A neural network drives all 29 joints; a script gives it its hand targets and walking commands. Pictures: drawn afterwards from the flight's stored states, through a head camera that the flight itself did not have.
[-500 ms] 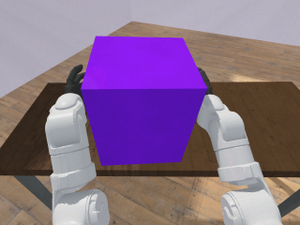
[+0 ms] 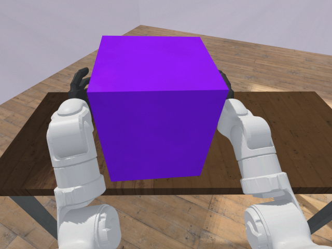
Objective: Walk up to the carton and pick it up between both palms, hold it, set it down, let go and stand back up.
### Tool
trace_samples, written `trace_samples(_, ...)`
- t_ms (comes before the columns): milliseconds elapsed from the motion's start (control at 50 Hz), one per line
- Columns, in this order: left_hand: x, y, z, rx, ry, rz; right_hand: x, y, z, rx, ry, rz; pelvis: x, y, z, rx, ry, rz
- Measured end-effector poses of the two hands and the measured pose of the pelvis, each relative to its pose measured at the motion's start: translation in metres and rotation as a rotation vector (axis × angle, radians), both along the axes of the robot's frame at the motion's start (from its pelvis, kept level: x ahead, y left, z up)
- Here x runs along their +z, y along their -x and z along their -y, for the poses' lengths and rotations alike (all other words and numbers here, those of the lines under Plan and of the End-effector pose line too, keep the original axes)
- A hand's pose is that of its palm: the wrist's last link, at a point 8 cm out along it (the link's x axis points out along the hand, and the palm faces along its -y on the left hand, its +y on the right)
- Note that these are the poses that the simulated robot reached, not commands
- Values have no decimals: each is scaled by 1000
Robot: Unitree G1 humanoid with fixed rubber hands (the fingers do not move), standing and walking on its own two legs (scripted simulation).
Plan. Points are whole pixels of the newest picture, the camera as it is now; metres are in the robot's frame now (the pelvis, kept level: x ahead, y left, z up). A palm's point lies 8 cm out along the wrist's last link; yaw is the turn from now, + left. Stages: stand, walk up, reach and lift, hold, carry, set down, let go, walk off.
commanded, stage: hold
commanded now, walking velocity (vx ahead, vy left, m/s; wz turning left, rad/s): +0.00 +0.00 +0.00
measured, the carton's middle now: (154, 110) +0.38 +0.02 +0.19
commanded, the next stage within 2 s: none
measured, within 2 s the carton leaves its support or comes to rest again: neither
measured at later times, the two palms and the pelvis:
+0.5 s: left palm (82, 105) +0.35 +0.16 +0.23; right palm (228, 105) +0.36 -0.14 +0.21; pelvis +0.00 +0.00 +0.00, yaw +0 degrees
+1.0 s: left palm (83, 104) +0.35 +0.16 +0.23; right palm (228, 104) +0.37 -0.14 +0.21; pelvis +0.00 +0.00 +0.00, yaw +0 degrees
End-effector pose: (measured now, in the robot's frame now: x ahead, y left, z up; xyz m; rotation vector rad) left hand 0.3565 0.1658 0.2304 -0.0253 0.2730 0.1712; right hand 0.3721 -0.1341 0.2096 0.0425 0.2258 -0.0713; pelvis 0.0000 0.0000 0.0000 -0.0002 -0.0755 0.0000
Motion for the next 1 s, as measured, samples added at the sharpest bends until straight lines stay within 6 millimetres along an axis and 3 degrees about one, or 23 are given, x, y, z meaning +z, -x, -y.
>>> trace_samples(1000, 4, 2, 8, -12, 13, 24, 2, 6, 8, -18, 14, 28, 0, 0, 3, -1, -1, 24)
